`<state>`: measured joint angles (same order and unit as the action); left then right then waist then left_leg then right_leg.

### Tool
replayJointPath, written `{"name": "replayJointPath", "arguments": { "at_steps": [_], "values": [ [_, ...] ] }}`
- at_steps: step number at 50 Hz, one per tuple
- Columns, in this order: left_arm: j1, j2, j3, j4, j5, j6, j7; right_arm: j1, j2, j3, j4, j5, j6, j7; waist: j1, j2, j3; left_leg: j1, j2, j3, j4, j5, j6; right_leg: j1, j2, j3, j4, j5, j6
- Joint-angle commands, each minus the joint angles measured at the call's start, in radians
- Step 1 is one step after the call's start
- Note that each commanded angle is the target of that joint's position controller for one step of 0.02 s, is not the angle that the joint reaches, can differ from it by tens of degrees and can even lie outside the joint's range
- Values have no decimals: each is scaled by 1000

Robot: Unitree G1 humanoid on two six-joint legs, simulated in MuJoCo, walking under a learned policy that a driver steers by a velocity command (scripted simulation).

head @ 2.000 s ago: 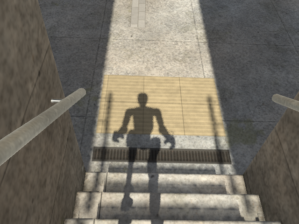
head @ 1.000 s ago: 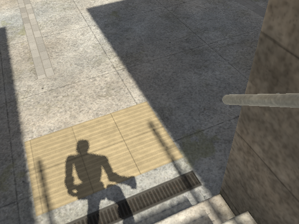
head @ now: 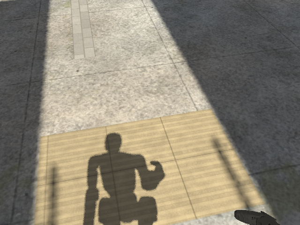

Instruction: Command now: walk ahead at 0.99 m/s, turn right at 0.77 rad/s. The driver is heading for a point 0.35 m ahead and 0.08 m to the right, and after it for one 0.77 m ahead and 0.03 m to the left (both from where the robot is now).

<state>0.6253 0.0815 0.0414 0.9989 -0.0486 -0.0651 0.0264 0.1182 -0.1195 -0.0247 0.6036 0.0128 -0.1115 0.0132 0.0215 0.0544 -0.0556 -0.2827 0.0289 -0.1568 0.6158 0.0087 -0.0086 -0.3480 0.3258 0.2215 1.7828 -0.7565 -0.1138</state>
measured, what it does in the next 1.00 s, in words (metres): goes down: right foot 0.19 m lower, then left foot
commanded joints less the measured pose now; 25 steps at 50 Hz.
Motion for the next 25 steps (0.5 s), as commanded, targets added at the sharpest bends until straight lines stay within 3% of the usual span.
{"name": "replayJointPath", "arguments": {
  "at_steps": [1, 2, 3, 4, 5, 6, 7, 8, 9, 10, 11, 12, 13, 14, 15, 16, 17, 18, 19, 20, 21, 22, 23, 24, 25],
  "values": [
    [-16, 33, -10, -224, -37, -33, -8, 466, -136, -50, 202, -23, -4, 31, -55, 470, -57, 846, 325, -208, 216, 1238, 151, -998, -149, 70, 484, 6, 6],
    [-191, 58, -12, -252, -34, -17, -6, 486, -16, -26, 236, -23, -8, 50, -92, 170, -47, 732, 314, -179, 110, 690, 144, -1051, -264, -19, 371, 154, -8],
    [-218, 19, -23, -281, -23, -9, -1, 436, -45, -32, 268, -4, -2, 54, -47, -14, 27, 488, 310, -210, 43, 393, 177, -994, -306, -86, 387, 262, -12],
    [-281, -32, -34, -286, -21, 4, -13, 466, 20, -15, 348, 15, 7, 43, -6, -101, 86, 297, 296, -254, -16, 17, 156, -984, -376, -37, 276, 410, -35],
    [-314, -59, -53, -324, -35, 12, -24, 448, 5, -10, 369, 5, -3, 16, 15, -47, 178, 144, 348, -317, -28, 59, 172, -986, -423, 29, 180, 452, -17],
    [-400, 12, -48, -387, -84, 25, -33, 239, -20, 8, 320, -37, -1, -22, 103, -76, 318, -216, 379, -303, -165, -21, 178, -812, -470, 89, -196, 604, 48],
    [-455, 89, -29, -402, -49, 22, -20, 151, -58, 7, 292, -28, -12, -48, 86, -136, 362, -436, 269, -207, -189, -180, 140, -602, -467, 59, -425, 743, 75],
    [-440, 78, -16, -359, -19, 26, -20, 196, -152, -20, 326, -54, -15, -56, 85, -137, 302, -453, 274, -217, -177, -216, 164, -493, -423, -32, -290, 863, 82],
    [-450, 145, 2, -369, -18, 16, -30, 175, -111, -4, 304, -26, -19, -67, 82, -164, 337, -387, 168, -60, -109, -321, 94, -546, -433, 33, -525, 1106, 59],
    [-507, 139, -12, -372, 0, 7, -65, 231, -113, -1, 309, -35, -36, -80, 61, -143, 312, -395, 129, 65, -69, -418, 77, -409, -412, -52, -769, 1377, 41],
    [-562, 139, -8, -364, 27, 12, -91, 323, -140, -3, 332, -35, -35, -77, -19, -136, 275, -279, 113, 126, -49, -382, 71, -367, -388, -123, -845, 1468, 30],
    [-657, 139, -12, -410, 26, 7, -108, 405, -141, 0, 348, -10, -32, -77, -70, -115, 287, -173, 119, 98, -41, -322, 80, -378, -371, -122, -941, 1439, 15],
    [-727, 137, -21, -440, 10, 5, -109, 447, -144, 3, 373, -4, -17, -82, -93, -67, 296, -66, 115, 100, -24, -256, 93, -370, -366, -143, -1056, 1323, 10],
    [-777, 144, -21, -453, -36, 4, -116, 495, -152, -6, 405, -18, 3, -68, -130, -26, 319, 67, 137, 62, -2, -188, 134, -414, -377, -127, -1118, 1196, 9],
    [-813, 162, -23, -453, -33, -16, -126, 564, -146, -2, 431, 9, 13, -59, -154, -45, 366, 185, 125, 87, 37, 25, 140, -453, -342, -179, -1267, 1087, 8],
    [-706, 196, -12, -419, -23, -25, -130, 529, -193, -18, 454, 9, 31, -49, -100, 13, 333, 116, 171, 30, 192, 81, 160, -221, -431, -138, -1325, 1075, -12],
    [-526, 261, 21, -356, -3, -31, -124, 537, -175, -5, 469, -9, 29, -30, -31, -7, 232, 149, 145, 37, 371, 249, 167, -25, -403, -207, -1358, 1134, -12],
    [-251, 285, 52, -260, 24, -27, -105, 516, -155, -1, 471, -3, 31, -18, 104, -91, 109, -5, 80, 77, 677, 387, 136, 370, -351, -280, -1401, 1211, -11],
    [-19, 302, 74, -187, 52, -19, -90, 371, -174, -7, 431, -4, 2, -4, 253, -181, 41, -420, -43, 45, 1118, -104, 93, 808, -453, -171, -1296, 1236, -73],
    [54, 335, 50, -178, 105, -28, -73, 329, -192, -15, 346, 26, -39, -13, 256, -348, -111, -571, -97, -42, 1349, -715, 100, 948, -588, -86, -1055, 1532, -108],
    [11, 319, 45, -206, 106, -25, -60, 452, -200, -17, 338, 66, -56, -8, 183, -352, -278, -674, -61, -198, 1289, -677, 66, 1081, -702, 65, -969, 1523, -197],
    [-54, 364, 73, -197, 93, -34, -57, 398, -198, -15, 276, 68, -54, -11, 151, -169, -334, -725, -9, -161, 1068, -553, 51, 1019, -735, 225, -1163, 939, -244],
    [-91, 329, 77, -162, 88, -54, -40, 310, -139, -12, 234, 61, -43, -38, 115, -37, -293, -738, 54, -87, 1000, -401, 66, 849, -759, 368, -1320, 483, -223],
    [-244, 243, 42, -176, 84, -65, -36, 279, -83, -14, 240, 38, -10, -58, 37, 90, -123, -625, 87, -32, 934, -269, 38, 476, -738, 328, -1426, 500, -205],
    [-306, 202, 26, -181, 84, -70, -34, 328, -34, -11, 257, 24, 17, -52, -24, 32, -53, -571, 99, -37, 951, -280, 7, 280, -788, 341, -1418, 670, -244]
  ]
}}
